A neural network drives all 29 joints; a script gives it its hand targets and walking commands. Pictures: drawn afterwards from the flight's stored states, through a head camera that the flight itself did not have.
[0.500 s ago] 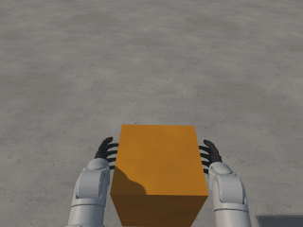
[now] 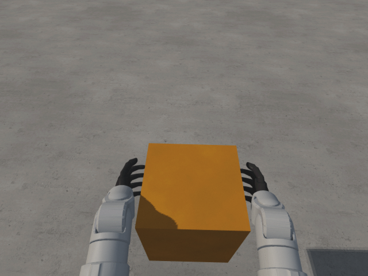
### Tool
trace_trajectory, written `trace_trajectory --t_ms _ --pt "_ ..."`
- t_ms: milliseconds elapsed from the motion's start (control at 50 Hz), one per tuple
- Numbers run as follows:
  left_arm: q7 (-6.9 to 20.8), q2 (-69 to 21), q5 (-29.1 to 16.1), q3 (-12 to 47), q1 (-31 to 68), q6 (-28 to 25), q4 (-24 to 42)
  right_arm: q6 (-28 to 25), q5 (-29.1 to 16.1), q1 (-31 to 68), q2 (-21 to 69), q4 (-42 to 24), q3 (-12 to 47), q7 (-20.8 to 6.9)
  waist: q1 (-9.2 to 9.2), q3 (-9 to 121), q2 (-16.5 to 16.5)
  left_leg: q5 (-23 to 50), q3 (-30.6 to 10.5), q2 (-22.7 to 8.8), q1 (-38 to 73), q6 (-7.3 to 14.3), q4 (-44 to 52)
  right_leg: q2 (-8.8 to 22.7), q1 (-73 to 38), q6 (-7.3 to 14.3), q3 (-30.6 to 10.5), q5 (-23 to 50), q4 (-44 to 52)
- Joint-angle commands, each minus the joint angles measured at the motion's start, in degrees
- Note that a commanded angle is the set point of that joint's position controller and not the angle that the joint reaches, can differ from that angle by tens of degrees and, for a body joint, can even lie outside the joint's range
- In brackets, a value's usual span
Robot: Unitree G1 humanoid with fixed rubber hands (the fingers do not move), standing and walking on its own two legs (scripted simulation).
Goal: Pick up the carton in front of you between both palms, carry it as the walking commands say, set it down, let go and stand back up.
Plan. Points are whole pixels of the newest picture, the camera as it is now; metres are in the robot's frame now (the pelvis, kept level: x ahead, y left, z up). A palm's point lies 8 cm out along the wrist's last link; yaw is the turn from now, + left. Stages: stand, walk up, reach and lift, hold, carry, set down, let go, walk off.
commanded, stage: carry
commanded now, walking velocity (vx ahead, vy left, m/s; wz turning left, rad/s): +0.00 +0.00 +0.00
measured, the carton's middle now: (190, 206) +0.30 +0.00 -0.05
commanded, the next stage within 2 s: hold in 0.74 s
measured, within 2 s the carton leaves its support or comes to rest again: neither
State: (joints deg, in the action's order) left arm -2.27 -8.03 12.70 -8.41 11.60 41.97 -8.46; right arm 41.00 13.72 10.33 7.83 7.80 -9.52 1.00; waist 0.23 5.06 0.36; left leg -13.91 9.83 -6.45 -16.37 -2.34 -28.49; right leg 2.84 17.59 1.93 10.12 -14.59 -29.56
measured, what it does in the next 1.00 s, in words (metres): stands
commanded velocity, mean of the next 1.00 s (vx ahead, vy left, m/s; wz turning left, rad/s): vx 0.00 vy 0.00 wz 0.00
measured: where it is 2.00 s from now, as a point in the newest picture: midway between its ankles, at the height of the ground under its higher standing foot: outside the picture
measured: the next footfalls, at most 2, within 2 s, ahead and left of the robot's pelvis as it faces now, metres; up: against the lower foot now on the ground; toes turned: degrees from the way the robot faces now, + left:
none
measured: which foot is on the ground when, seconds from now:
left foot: down 0.00-1.00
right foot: down 0.00-1.00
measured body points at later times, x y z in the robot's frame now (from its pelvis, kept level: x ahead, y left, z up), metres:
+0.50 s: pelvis -0.01 +0.00 +0.00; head -0.03 +0.00 +0.45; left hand +0.29 +0.15 +0.03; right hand +0.29 -0.15 +0.03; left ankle +0.00 +0.14 -0.74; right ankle +0.01 -0.09 -0.74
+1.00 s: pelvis -0.02 +0.02 +0.01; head -0.05 +0.01 +0.46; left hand +0.29 +0.13 +0.04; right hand +0.25 -0.17 +0.03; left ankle +0.01 +0.16 -0.74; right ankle +0.01 -0.09 -0.74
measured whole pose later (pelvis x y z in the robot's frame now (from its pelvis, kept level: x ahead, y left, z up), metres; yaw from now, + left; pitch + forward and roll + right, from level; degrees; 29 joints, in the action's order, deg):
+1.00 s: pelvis -0.02 +0.02 +0.01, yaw -6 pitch -7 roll +0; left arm -0.1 -8.5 15.9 -10.6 14.1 40.4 -13.9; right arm 42.0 15.8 13.0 8.3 11.0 -11.5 0.1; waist -1.1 -2.7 2.0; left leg -11.2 -0.7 -2.1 -3.6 -1.3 -21.3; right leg 0.0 6.0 1.1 3.4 -7.6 -20.2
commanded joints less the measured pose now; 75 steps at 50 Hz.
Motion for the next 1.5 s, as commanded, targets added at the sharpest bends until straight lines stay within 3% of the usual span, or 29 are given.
trace_trajectory --t_ms 0,100,200,260,440,480,560,620,720,740,760,800,820,840,880,940,960,1020,1080,1100,1120,1200,1220,1240,1280,1300,1360,1380,1480 --pt "13.6 -50.6 -14.4 32.2 24.4 -2.1 4.7 -1.8 -13.9 25.1 49.4 -4.1 30.8 -13.0 -0.29 14.7 2.3 10.1 -3.4 -3.8 3.5 0.9 2.2 7.1 -8.8 -0.6 -6.5 15.5 3.9" --pt "13.2 -50.6 -14.7 32.3 25.9 -2.5 5.7 -1.3 -13.1 24.2 48.8 -2.8 30.6 -12.6 -0.28 14.7 -2.2 9.5 -4.7 -4.5 4.7 1.7 3.4 6.7 -5.6 -0.8 -6.9 14.3 4.1" --pt "13.5 -51.3 -14.4 32.8 23.8 -1.8 4.3 -1.6 -12.7 22.6 49.2 -2.5 30.2 -12.7 0.04 13.6 2.9 7.7 -3.9 -4.1 4.2 1.3 3.2 6.6 -6.9 -0.3 -6.6 10.1 4.9" --pt "13.3 -52.0 -13.8 31.7 22.9 -2.2 3.6 -2.1 -14.3 26.0 50.6 -4.6 32.7 -13.0 -0.23 13.6 -2.8 8.0 -4.2 -4.9 4.3 0.8 3.1 6.3 -6.6 -1.1 -5.3 14.5 5.2" --pt "13.7 -51.7 -11.9 27.9 24.2 -1.5 0.9 -0.7 -12.2 26.2 49.3 -0.6 29.2 -12.8 -0.13 11.7 -2.1 5.4 -4.6 -4.1 1.8 1.6 4.6 6.9 -4.5 -0.5 -6.5 6.7 6.1" --pt "13.8 -52.5 -12.9 31.7 26.5 -2.3 3.8 -1.3 -12.6 25.4 50.0 0.7 28.7 -13.1 -0.26 12.5 2.6 7.0 -3.7 -3.9 3.0 1.3 3.1 7.0 -4.2 -0.8 -6.7 9.6 5.7" --pt "14.0 -52.9 -14.0 30.7 24.0 -2.3 2.6 -2.0 -13.2 27.2 50.6 -4.6 31.9 -13.0 -0.33 13.0 -4.1 8.0 -5.2 -4.7 2.3 1.7 3.9 6.7 -5.1 -1.0 -5.6 11.2 4.8" --pt "13.8 -51.0 -14.0 31.1 21.9 -2.0 2.2 -1.4 -14.4 24.9 50.4 -3.4 31.5 -12.9 -0.67 14.3 2.5 5.6 -3.3 -3.5 3.2 1.4 3.1 7.0 -5.3 -1.0 -6.3 12.5 5.3" --pt "13.6 -50.2 -13.8 30.8 24.1 -2.3 4.1 -1.5 -13.1 25.1 49.7 -1.8 30.9 -13.0 -0.37 13.7 -1.7 7.6 -4.3 -4.0 3.8 0.9 3.8 6.8 -5.5 -0.9 -5.8 10.6 5.2" --pt "14.5 -56.0 -14.2 31.7 19.4 -1.8 4.0 -1.5 -13.4 18.9 52.8 -5.3 30.3 -13.3 -4.46 11.4 -0.5 20.9 -11.4 12.9 10.4 3.0 6.7 -7.6 -17.8 -1.2 -13.7 27.5 8.3" --pt "14.7 -53.8 -13.6 29.5 20.3 -3.2 4.3 -1.9 -13.8 22.2 51.1 -8.2 31.6 -12.4 -0.82 16.7 -3.9 24.8 -13.5 10.9 12.9 4.1 6.1 -7.1 -20.9 -1.7 -15.3 32.3 7.4" --pt "14.7 -51.7 -9.9 27.7 23.6 -3.6 2.7 -2.5 -9.8 21.8 47.9 -3.0 26.3 -12.4 -3.67 8.8 0.0 20.0 -14.1 12.0 9.1 2.8 7.6 -7.5 -22.6 -1.1 -14.8 30.6 7.2" --pt "15.1 -50.2 -10.8 28.5 23.0 -3.7 3.9 -2.2 -10.4 23.1 48.8 -3.2 26.6 -12.0 -0.49 10.9 -2.6 17.0 -14.3 11.6 7.1 3.0 8.4 -6.9 -27.3 -1.0 -14.9 23.6 9.5" --pt "14.8 -51.2 -11.4 28.7 22.1 -3.5 4.4 -2.2 -12.7 24.5 47.7 -3.5 28.2 -12.6 -0.32 8.5 2.2 16.1 -13.8 11.9 6.1 3.0 8.8 -5.6 -25.9 -1.3 -15.8 26.0 9.5" --pt "15.2 -50.1 -11.6 26.9 23.1 -3.3 0.1 -1.7 -11.7 25.8 50.6 -4.2 27.1 -13.2 -0.48 11.0 -3.0 13.5 -14.4 12.0 6.8 2.8 10.6 -7.9 -28.8 -2.0 -14.0 20.6 10.1" --pt "15.3 -50.4 -9.4 24.3 26.5 -3.9 -2.6 -1.4 -10.3 26.9 51.3 0.7 26.3 -14.7 -0.98 4.8 -1.8 4.9 -14.4 11.8 5.5 3.9 11.9 -6.9 -25.7 -2.0 -14.9 14.8 11.5" --pt "15.5 -51.9 -10.0 24.0 26.7 -4.5 -3.3 -2.1 -13.0 30.8 53.3 0.1 29.6 -15.2 1.76 7.2 -1.7 4.5 -14.7 11.9 4.8 4.4 11.5 -6.2 -27.1 -2.4 -15.4 13.7 10.5" --pt "15.5 -53.9 -7.0 19.8 26.8 -3.6 -8.3 -1.4 -11.7 31.9 50.8 2.1 27.6 -15.7 1.7 3.9 2.1 -0.3 -14.2 11.4 1.5 3.8 12.0 -5.8 -26.3 -1.5 -15.2 8.2 10.7" --pt "16.9 -54.6 -9.1 22.2 29.3 -4.0 -8.1 -1.1 -10.7 31.0 52.3 4.9 25.1 -16.5 -1.73 4.5 -3.3 -3.2 -14.4 10.8 5.7 4.0 12.1 -7.5 -23.5 -2.2 -14.4 2.9 12.0" --pt "17.0 -54.2 -7.5 21.4 30.9 -3.8 -8.5 -1.6 -11.0 34.7 53.6 5.4 25.1 -16.9 0.89 -1.1 0.1 -5.7 -14.0 11.2 3.5 4.4 14.0 -7.7 -19.9 -2.2 -13.5 2.7 11.5" --pt "17.1 -55.4 -7.7 21.1 33.2 -3.9 -9.1 -2.1 -11.3 33.8 53.4 6.3 24.9 -17.0 -1.17 1.7 1.9 -5.6 -14.5 11.1 4.8 4.1 12.6 -6.2 -20.4 -1.0 -14.5 2.1 12.1" --pt "17.3 -54.5 -7.1 21.3 33.2 -4.2 -6.7 -1.9 -10.1 33.6 54.5 8.2 22.8 -18.2 1.3 1.4 -0.9 -5.1 -14.0 10.1 4.6 4.3 14.3 -8.0 -20.9 -1.6 -12.5 1.3 11.1" --pt "17.5 -58.2 -9.4 24.0 35.8 -4.3 -7.8 -2.2 -10.6 34.4 55.0 6.6 23.3 -17.6 -3.44 3.2 1.1 -4.4 -15.1 10.0 4.6 3.7 14.2 -7.6 -22.7 -1.1 -13.9 2.2 11.6" --pt "17.8 -56.5 -10.8 23.8 33.1 -4.8 -7.2 -2.1 -11.8 36.2 54.3 4.6 25.8 -17.7 0.41 4.2 -0.4 -4.9 -15.0 9.5 6.4 4.6 14.5 -8.3 -20.7 -1.3 -12.7 1.0 10.8" --pt "17.7 -54.4 -7.6 20.0 31.4 -4.0 -12.7 -2.1 -10.3 33.2 53.7 10.1 21.0 -17.9 0.57 0.7 4.2 -9.0 -15.0 8.9 3.8 4.3 15.3 -7.5 -21.0 -1.5 -13.1 0.9 9.1" --pt "18.1 -54.6 -9.1 21.0 34.0 -4.1 -10.8 -2.0 -9.5 33.0 52.8 9.7 22.2 -18.0 -1.53 -0.4 1.0 -9.8 -13.9 9.1 3.9 3.7 14.5 -8.3 -18.7 -1.6 -12.4 -2.6 10.3" --pt "18.1 -57.0 -9.8 21.0 33.7 -4.4 -9.6 -2.0 -10.4 37.3 54.5 6.2 24.5 -17.9 1.17 4.7 -1.7 -3.7 -14.9 9.2 6.3 4.2 13.3 -7.4 -19.1 -1.7 -13.0 1.0 10.6" --pt "18.2 -54.8 -11.1 23.3 36.8 -4.1 -9.9 -2.2 -9.6 33.2 53.7 8.2 23.3 -17.7 -1.98 2.6 -2.8 -4.3 -14.4 9.8 7.3 4.0 12.7 -7.6 -18.5 -1.3 -12.8 1.2 11.5" --pt "17.6 -55.4 -11.2 23.5 30.0 -4.0 -7.4 -2.5 -12.7 33.0 53.6 2.4 26.0 -16.7 -0.79 6.6 0.5 2.9 -14.7 9.6 7.7 3.8 13.0 -8.1 -22.3 -1.6 -13.3 7.7 10.7"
